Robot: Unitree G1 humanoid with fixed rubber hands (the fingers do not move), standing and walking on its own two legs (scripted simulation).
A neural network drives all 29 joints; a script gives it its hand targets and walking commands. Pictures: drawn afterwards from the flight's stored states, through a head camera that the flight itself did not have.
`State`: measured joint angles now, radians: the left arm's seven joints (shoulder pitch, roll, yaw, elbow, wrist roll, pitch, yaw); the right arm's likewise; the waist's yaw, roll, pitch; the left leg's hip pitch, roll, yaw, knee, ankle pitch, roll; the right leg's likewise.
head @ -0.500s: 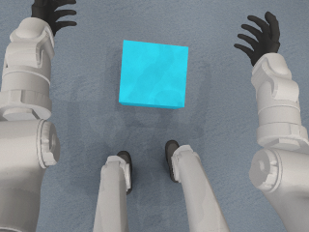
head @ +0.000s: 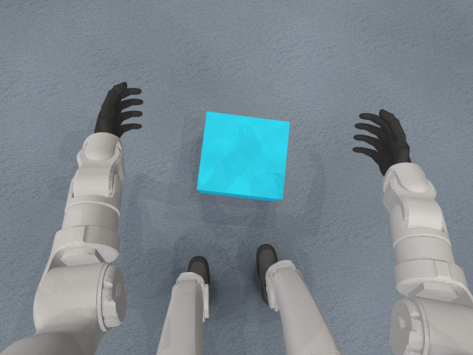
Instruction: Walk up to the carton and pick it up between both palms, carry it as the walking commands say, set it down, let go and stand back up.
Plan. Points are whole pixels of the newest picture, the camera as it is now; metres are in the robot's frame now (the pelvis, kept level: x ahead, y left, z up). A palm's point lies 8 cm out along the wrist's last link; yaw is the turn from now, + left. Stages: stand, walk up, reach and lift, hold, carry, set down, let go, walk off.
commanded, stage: let go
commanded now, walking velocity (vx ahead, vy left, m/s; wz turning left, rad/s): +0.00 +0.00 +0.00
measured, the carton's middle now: (242, 160) +0.49 -0.06 -0.60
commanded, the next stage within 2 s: stand in 1.14 s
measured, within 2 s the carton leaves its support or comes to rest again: neither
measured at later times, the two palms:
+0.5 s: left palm (50, 268) +0.28 +0.22 +0.00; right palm (450, 274) +0.23 -0.24 +0.01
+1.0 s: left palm (23, 333) +0.22 +0.23 +0.02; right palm (442, 281) +0.23 -0.22 +0.02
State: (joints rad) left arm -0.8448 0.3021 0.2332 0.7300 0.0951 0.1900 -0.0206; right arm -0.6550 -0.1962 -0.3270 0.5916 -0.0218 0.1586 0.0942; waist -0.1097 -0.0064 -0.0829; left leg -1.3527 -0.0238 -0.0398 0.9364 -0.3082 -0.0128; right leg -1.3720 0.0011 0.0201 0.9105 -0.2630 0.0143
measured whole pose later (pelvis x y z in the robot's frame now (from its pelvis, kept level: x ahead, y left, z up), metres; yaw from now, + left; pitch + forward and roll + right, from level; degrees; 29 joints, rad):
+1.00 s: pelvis +0.06 +0.00 +0.09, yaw -1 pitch -6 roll +0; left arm 0.23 0.21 0.04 0.45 0.00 0.12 -0.06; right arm 0.20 -0.19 -0.03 0.40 -0.02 0.20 0.05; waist 0.00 0.01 0.11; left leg -0.05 -0.01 -0.03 0.44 -0.30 0.00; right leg -0.09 0.01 0.04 0.45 -0.26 0.01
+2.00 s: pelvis +0.07 -0.01 +0.09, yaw +0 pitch -2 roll +0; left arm 0.16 0.35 0.03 0.89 0.03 0.00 0.01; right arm 0.16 -0.37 -0.01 0.89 -0.03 -0.01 -0.02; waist 0.01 0.03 0.01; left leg -0.10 0.01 -0.05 0.39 -0.26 -0.02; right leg -0.14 0.02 0.02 0.41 -0.24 -0.01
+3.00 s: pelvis +0.05 -0.01 +0.09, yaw +0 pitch -2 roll +0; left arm 0.12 0.39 0.00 1.04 0.01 -0.01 0.01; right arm 0.13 -0.40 0.00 1.02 -0.02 -0.01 -0.01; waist 0.01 0.01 0.03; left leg -0.09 0.00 -0.04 0.34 -0.21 -0.02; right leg -0.13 0.00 0.03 0.36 -0.19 0.00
